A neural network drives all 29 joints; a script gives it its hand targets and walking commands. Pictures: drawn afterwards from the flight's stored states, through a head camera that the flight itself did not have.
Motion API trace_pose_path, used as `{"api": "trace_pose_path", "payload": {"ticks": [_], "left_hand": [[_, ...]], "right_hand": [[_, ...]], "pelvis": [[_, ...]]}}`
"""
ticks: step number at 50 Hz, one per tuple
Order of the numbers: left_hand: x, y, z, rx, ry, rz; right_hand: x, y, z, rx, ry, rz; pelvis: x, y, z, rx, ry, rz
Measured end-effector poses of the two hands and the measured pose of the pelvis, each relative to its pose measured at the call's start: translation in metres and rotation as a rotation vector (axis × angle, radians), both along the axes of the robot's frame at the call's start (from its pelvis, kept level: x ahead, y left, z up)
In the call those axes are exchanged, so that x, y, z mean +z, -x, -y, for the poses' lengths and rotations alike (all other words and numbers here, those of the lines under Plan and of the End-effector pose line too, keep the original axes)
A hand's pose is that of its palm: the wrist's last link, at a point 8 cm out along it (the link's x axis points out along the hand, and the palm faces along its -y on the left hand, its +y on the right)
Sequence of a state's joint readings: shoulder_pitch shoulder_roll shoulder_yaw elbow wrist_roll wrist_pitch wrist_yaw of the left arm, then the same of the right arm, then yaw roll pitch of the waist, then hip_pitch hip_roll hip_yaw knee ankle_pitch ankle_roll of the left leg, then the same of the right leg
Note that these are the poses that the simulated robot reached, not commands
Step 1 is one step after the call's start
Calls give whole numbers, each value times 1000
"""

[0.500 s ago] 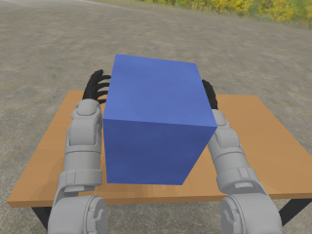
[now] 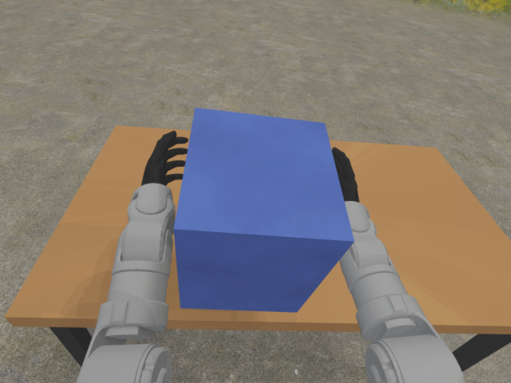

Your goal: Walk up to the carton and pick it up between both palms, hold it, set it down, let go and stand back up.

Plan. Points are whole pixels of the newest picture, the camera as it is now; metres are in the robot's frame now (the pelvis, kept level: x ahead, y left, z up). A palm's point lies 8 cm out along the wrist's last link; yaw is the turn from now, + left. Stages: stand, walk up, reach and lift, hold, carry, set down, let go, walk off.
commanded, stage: set down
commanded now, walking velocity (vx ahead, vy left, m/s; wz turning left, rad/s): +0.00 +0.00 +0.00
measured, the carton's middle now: (250, 218) +0.36 +0.01 +0.10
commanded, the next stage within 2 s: none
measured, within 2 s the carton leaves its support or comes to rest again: rests again in 2.00 s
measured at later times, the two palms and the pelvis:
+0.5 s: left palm (159, 196) +0.38 +0.16 +0.12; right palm (334, 207) +0.39 -0.13 +0.11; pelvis +0.00 +0.00 +0.00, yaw -1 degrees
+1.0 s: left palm (165, 204) +0.39 +0.16 +0.09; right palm (329, 205) +0.42 -0.13 +0.09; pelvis +0.01 -0.01 +0.00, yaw -2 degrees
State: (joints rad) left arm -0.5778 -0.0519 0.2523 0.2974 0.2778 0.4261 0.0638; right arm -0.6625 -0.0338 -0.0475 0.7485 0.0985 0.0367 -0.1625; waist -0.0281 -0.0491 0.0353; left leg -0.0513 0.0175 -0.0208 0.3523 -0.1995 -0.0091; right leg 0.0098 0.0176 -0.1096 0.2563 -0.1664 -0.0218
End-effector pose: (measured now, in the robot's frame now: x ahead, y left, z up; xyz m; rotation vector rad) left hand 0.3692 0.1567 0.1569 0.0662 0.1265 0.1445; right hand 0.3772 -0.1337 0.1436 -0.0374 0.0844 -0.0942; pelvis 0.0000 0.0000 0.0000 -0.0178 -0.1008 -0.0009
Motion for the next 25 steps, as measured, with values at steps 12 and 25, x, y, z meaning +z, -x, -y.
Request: {"api": "trace_pose_path", "payload": {"ticks": [12,25], "left_hand": [[-12,-2,-5,9,-3,-42],[-35,-6,-3,28,16,-85]], "right_hand": [[-16,-5,-5,13,-12,-40],[-34,-12,-3,28,-3,-82]], "pelvis": [[0,-1,-1,-7,-1,-3],[1,4,3,-21,-5,-66]]}}
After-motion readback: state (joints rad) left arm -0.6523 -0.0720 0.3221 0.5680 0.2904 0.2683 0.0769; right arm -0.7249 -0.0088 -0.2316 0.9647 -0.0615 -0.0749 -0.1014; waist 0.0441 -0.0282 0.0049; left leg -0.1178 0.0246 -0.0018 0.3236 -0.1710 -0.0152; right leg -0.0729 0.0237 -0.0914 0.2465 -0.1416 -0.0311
